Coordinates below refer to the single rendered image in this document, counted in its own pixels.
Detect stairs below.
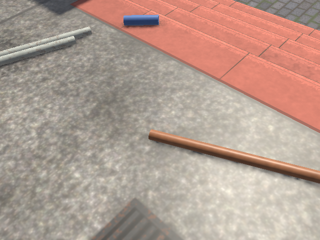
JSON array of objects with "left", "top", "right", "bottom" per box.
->
[{"left": 130, "top": 0, "right": 320, "bottom": 83}]

